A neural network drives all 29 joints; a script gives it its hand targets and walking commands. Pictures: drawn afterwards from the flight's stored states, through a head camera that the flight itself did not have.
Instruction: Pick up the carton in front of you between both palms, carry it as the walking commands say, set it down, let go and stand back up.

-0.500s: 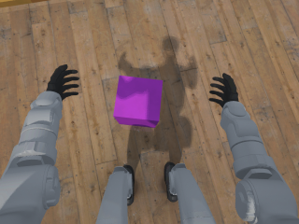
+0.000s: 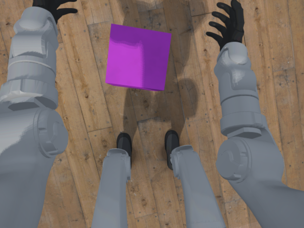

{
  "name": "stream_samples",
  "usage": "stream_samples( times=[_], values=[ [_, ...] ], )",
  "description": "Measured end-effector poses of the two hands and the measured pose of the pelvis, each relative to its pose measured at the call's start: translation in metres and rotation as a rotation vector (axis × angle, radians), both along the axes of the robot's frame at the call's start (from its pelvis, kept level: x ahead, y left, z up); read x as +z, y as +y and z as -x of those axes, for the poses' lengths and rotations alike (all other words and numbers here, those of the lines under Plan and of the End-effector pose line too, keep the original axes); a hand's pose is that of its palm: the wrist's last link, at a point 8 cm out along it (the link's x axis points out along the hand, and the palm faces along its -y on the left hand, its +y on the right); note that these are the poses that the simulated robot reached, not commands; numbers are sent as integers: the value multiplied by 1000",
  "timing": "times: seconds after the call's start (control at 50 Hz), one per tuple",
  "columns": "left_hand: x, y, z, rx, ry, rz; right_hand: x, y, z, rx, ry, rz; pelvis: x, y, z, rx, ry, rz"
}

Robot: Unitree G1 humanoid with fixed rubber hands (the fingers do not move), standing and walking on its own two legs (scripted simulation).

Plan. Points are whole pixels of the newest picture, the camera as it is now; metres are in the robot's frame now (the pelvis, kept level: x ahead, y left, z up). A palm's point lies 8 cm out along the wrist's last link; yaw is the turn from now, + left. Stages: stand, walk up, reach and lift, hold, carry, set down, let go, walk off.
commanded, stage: reach and lift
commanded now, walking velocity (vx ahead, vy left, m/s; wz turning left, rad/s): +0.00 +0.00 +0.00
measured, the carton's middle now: (137, 63) +0.52 +0.03 -0.52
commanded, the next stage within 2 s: none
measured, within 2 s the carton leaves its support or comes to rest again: leaves its support in 1.62 s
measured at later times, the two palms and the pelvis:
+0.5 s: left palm (83, 52) +0.53 +0.21 -0.37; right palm (195, 64) +0.49 -0.17 -0.37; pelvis -0.05 -0.02 -0.22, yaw -2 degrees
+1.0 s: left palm (92, 56) +0.54 +0.20 -0.45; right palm (184, 66) +0.50 -0.15 -0.45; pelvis -0.05 -0.01 -0.28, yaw -2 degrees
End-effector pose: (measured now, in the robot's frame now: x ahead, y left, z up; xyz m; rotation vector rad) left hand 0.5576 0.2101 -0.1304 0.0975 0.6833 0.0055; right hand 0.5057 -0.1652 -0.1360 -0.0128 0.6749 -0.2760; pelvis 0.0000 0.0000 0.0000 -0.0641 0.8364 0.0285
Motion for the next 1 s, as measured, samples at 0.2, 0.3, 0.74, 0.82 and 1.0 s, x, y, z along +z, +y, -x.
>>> stream_samples(
  times=[0.2,0.3,0.74,0.82,1.0],
  values=[
    [-104,-4,24,56,43,-4,-100,2,11,27,35,-10,-74,-11,2,-3,85,8],
    [-164,4,30,73,25,-23,-156,2,11,46,32,-1,-129,-17,18,-5,58,9],
    [-319,-9,26,26,61,-16,-310,4,13,46,86,-36,-265,-9,60,-26,-205,20],
    [-330,-12,23,23,52,-12,-322,1,12,44,82,-27,-272,-7,55,-22,-234,18],
    [-322,-12,22,16,28,-6,-314,13,9,63,59,-32,-279,-11,49,-28,-229,21]
  ],
)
